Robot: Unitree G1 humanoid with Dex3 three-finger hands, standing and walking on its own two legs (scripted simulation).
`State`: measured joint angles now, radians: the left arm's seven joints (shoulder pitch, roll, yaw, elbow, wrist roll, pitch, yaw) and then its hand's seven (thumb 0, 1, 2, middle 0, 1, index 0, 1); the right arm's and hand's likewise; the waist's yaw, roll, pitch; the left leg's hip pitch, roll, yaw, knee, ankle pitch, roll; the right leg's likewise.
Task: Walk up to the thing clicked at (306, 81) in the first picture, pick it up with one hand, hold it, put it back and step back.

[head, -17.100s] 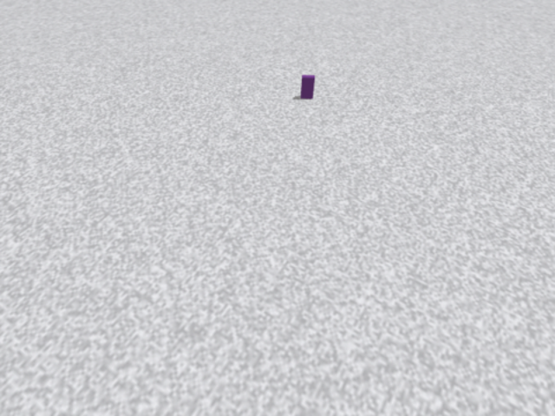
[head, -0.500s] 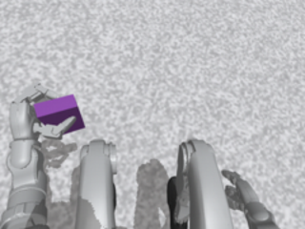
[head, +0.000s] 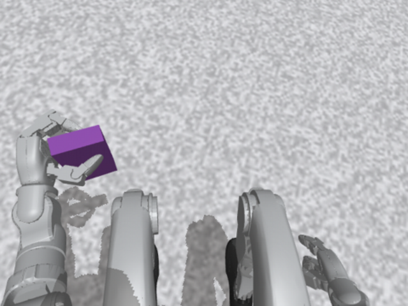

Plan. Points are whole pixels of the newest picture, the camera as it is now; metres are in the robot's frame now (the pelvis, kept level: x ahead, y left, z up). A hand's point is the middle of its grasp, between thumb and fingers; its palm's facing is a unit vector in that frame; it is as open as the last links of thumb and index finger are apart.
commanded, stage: lift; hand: left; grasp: from the side
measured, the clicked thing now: (87, 156) +0.38 +0.23 -0.06
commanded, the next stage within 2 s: hold in 0.16 s
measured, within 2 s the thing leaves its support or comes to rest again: neither
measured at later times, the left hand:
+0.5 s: hand (51, 138) +0.37 +0.23 +0.07, palm faces +0.12 -0.99 -0.04, open 8.1 cm
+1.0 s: hand out of the picture +0.38 +0.22 +0.25, palm faces +0.17 -0.98 -0.05, open 8.1 cm
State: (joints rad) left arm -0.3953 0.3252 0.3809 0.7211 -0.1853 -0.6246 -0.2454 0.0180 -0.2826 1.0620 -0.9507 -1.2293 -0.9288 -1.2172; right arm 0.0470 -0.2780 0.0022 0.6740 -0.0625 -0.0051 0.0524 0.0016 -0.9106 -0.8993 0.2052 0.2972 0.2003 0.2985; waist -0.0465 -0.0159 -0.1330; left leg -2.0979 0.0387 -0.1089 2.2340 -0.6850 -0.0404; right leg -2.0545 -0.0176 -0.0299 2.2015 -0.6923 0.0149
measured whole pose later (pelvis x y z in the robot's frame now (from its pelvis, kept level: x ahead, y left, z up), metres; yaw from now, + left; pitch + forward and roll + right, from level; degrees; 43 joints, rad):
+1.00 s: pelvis +0.05 +0.01 +0.22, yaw +3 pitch +24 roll -3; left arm -0.07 0.25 0.19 0.20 -0.21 -0.30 -0.07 0.02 -0.28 1.06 -0.95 -1.23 -0.93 -1.22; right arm 0.15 -0.23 0.00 0.60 0.03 -0.05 -0.04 0.00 -0.90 -0.89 0.21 0.30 0.20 0.30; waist -0.02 0.03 -0.18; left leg -1.33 0.05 -0.06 1.52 -0.61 -0.03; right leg -1.28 -0.03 -0.05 1.48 -0.62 0.02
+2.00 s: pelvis +0.08 +0.00 +0.33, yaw +3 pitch +10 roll -1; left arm -0.09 0.20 0.15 0.38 -0.19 -0.35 -0.09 0.02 -0.29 1.06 -0.96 -1.22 -0.94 -1.21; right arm 0.23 -0.22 0.00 0.65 0.00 -0.03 -0.04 0.00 -0.92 -0.90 0.20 0.30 0.20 0.30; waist -0.02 0.01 -0.06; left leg -0.70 0.05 -0.02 0.97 -0.46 -0.03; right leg -0.66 -0.03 -0.03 0.94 -0.46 0.02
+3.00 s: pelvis +0.08 +0.00 +0.35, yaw +3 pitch +5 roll -1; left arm -0.09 0.19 0.13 0.42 -0.17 -0.37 -0.08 0.02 -0.28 1.06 -0.95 -1.23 -0.93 -1.22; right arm 0.22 -0.22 -0.01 0.66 0.00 0.00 -0.03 0.00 -0.92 -0.90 0.20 0.30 0.20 0.30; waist -0.01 0.01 -0.02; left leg -0.52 0.05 -0.01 0.82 -0.39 -0.03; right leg -0.50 -0.03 -0.03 0.80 -0.40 0.01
